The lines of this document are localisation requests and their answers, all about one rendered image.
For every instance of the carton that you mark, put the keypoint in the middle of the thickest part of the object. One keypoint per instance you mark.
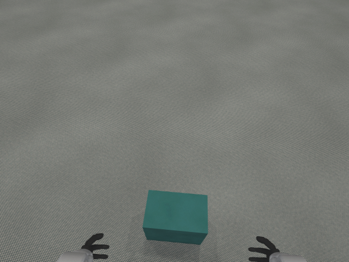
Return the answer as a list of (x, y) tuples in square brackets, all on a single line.
[(176, 217)]

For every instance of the left robot hand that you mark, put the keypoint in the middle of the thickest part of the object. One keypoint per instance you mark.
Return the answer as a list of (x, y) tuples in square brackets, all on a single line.
[(88, 245)]

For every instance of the left robot forearm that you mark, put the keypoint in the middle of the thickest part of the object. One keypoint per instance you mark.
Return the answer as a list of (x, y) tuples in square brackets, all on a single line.
[(80, 255)]

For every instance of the right robot hand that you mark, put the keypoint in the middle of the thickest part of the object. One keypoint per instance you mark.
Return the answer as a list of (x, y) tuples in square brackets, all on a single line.
[(268, 252)]

